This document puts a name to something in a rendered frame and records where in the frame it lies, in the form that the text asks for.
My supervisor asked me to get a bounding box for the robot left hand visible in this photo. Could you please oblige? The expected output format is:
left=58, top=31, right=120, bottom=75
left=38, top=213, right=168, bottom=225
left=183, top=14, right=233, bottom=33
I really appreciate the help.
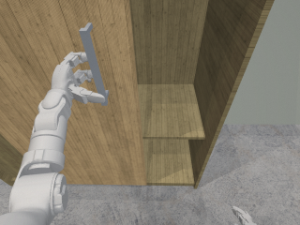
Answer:
left=51, top=52, right=106, bottom=104

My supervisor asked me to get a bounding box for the wardrobe door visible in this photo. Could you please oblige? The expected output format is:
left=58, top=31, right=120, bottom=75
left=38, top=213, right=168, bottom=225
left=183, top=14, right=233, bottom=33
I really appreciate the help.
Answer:
left=0, top=134, right=23, bottom=178
left=0, top=0, right=147, bottom=186

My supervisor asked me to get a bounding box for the left robot forearm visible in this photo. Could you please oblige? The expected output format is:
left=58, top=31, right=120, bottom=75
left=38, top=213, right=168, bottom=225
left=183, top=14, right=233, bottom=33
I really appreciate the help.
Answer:
left=8, top=88, right=73, bottom=213

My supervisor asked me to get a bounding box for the handle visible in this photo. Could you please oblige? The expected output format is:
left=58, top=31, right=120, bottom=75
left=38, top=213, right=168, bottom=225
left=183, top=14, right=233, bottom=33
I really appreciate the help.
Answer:
left=79, top=22, right=110, bottom=106

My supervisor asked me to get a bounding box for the robot right hand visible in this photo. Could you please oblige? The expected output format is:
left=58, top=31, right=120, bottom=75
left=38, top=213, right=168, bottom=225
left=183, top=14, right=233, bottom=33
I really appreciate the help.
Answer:
left=232, top=206, right=257, bottom=225

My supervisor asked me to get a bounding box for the robot left upper arm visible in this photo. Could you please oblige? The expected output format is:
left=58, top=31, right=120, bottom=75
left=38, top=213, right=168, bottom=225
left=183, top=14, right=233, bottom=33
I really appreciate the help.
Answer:
left=0, top=172, right=68, bottom=225

